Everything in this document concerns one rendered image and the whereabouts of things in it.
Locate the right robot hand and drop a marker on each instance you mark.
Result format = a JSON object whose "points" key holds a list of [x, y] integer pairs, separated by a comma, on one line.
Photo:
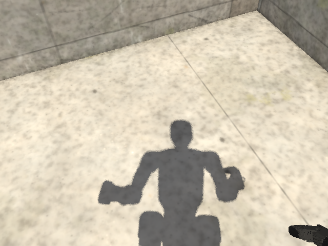
{"points": [[316, 234]]}

